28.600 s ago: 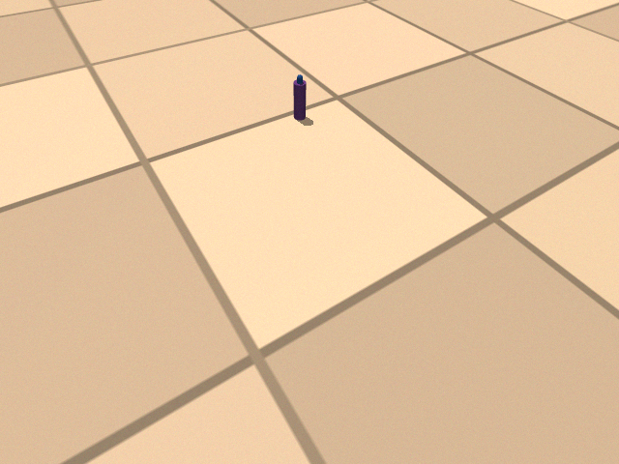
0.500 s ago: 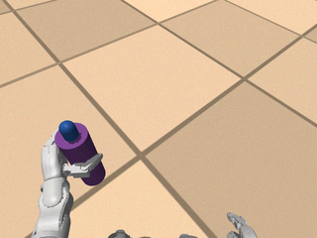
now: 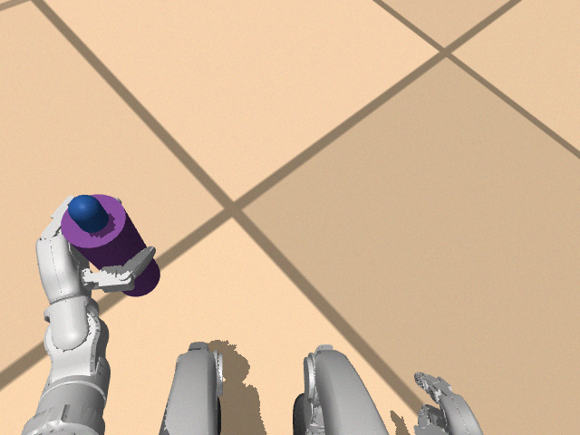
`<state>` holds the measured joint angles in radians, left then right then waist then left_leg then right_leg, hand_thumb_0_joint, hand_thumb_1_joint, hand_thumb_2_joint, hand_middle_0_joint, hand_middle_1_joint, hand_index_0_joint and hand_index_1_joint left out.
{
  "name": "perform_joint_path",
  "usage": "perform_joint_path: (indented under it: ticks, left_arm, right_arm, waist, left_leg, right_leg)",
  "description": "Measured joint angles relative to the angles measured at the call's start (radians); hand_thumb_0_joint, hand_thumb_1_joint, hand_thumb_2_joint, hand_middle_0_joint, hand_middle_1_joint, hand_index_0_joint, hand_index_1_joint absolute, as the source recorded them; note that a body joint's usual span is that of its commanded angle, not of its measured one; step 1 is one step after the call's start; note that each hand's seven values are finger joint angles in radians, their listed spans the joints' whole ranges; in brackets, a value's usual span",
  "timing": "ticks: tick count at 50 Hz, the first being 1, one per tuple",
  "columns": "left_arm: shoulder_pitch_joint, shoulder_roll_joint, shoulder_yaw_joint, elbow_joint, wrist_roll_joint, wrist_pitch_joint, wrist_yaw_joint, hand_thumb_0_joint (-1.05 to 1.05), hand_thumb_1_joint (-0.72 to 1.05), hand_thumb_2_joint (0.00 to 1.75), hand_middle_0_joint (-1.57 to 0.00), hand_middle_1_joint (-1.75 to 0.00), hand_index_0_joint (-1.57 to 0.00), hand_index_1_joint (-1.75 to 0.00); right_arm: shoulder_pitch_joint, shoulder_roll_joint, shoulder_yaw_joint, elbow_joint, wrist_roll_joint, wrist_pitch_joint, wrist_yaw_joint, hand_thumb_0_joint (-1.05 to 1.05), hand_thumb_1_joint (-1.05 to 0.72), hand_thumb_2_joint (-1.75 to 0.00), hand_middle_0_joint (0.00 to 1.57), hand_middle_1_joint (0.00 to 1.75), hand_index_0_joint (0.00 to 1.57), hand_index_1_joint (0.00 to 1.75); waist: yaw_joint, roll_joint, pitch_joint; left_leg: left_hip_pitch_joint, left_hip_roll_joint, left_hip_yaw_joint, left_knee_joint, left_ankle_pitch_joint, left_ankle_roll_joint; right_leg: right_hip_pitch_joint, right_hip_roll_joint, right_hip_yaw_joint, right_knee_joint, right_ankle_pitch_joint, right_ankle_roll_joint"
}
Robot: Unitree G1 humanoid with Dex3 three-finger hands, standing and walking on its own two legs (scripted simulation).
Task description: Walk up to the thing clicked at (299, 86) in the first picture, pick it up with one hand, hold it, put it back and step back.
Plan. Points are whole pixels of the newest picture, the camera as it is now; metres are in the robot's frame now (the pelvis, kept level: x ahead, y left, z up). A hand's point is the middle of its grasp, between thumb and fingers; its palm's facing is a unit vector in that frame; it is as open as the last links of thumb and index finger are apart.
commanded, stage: crouch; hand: left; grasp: from the side
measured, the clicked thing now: (116, 248) +0.37 +0.22 -0.05
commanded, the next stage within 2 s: lower in 1.32 s
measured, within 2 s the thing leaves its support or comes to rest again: neither
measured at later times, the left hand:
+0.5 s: hand (134, 267) +0.41 +0.25 -0.25, palm faces +0.33 -0.94 -0.05, open 9.6 cm
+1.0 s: hand (141, 269) +0.43 +0.26 -0.35, palm faces +0.33 -0.94 -0.04, open 9.6 cm
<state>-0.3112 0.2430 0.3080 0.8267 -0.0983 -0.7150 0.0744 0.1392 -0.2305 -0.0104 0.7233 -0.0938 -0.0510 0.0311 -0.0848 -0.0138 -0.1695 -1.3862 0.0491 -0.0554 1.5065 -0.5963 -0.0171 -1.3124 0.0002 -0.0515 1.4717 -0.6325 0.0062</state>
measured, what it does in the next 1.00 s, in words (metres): lowers itself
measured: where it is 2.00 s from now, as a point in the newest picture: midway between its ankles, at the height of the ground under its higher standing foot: outside the picture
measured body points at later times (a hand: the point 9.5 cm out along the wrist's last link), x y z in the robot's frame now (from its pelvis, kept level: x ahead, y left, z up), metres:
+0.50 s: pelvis -0.05 +0.00 -0.18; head +0.16 +0.05 +0.21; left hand +0.38 +0.30 -0.24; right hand +0.03 -0.27 -0.30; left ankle +0.04 +0.13 -0.57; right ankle +0.03 -0.13 -0.57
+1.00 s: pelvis -0.06 +0.00 -0.27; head +0.18 +0.06 +0.11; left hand +0.41 +0.31 -0.34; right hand +0.00 -0.28 -0.37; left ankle +0.04 +0.13 -0.57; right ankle +0.03 -0.13 -0.57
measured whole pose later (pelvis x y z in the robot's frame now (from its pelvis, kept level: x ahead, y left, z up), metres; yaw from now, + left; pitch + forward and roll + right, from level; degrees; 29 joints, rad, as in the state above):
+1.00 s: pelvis -0.06 +0.00 -0.27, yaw -7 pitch +29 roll -8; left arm -0.72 0.63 0.68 1.21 -0.05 -0.73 -0.10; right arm 0.08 -0.28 0.16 0.73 -0.17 0.03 0.07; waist -0.21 -0.07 0.01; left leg -2.26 0.04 -0.17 2.40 -0.66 -0.03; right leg -2.15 0.03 -0.11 2.34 -0.70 0.01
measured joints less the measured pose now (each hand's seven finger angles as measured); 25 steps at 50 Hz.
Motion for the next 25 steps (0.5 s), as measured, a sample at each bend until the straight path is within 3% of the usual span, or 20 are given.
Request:
perform_joint_path:
  ticks: [7, 11, 17, 25]
  left_arm:
    - [-0.112, 0.031, 0.065, 0.079, -0.012, -0.030, 0.004, 0.00, -0.23, 0.92, -0.72, -0.97, -0.75, -0.97]
    - [-0.173, 0.065, 0.106, 0.152, -0.001, -0.046, -0.012, 0.00, -0.25, 0.95, -0.72, -0.99, -0.75, -0.99]
    - [-0.268, 0.140, 0.170, 0.257, 0.024, -0.056, -0.047, 0.00, -0.29, 1.00, -0.71, -1.02, -0.74, -1.02]
    - [-0.322, 0.232, 0.238, 0.285, 0.038, -0.042, -0.096, 0.00, -0.33, 1.06, -0.71, -1.05, -0.74, -1.05]
  right_arm:
    - [-0.037, 0.007, 0.017, 0.002, -0.005, 0.012, 0.022, 0.01, -0.90, -0.91, 0.20, 0.30, 0.20, 0.30]
    - [-0.054, 0.013, 0.030, 0.008, -0.010, 0.017, 0.035, 0.01, -0.91, -0.91, 0.20, 0.30, 0.20, 0.30]
    - [-0.062, 0.010, 0.050, 0.017, -0.024, 0.026, 0.050, 0.01, -0.92, -0.91, 0.20, 0.30, 0.20, 0.30]
    - [-0.050, -0.002, 0.065, 0.025, -0.033, 0.042, 0.047, 0.01, -0.93, -0.92, 0.20, 0.30, 0.20, 0.30]
  waist:
    - [-0.007, 0.014, -0.009]
    - [-0.018, 0.013, -0.007]
    - [-0.047, -0.006, 0.008]
    - [-0.087, -0.026, 0.053]
  left_leg:
    - [-0.233, 0.003, -0.012, 0.199, -0.043, 0.002]
    - [-0.345, 0.005, -0.017, 0.292, -0.054, 0.003]
    - [-0.506, 0.006, -0.033, 0.443, -0.062, -0.001]
    - [-0.669, 0.001, -0.054, 0.613, -0.055, -0.003]
  right_leg:
    - [-0.230, 0.004, -0.002, 0.198, -0.044, 0.001]
    - [-0.342, 0.008, -0.002, 0.292, -0.056, 0.001]
    - [-0.500, 0.013, -0.010, 0.443, -0.067, -0.001]
    - [-0.656, 0.015, -0.019, 0.611, -0.064, 0.001]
